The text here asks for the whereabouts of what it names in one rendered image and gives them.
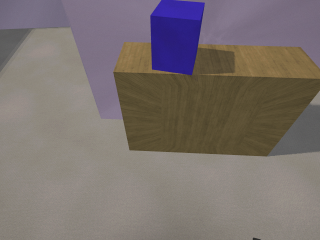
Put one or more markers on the carton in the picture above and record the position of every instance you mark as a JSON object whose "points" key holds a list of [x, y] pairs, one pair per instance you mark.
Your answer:
{"points": [[175, 31]]}

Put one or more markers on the pedestal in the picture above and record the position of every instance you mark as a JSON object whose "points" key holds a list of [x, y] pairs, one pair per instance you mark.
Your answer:
{"points": [[239, 100]]}

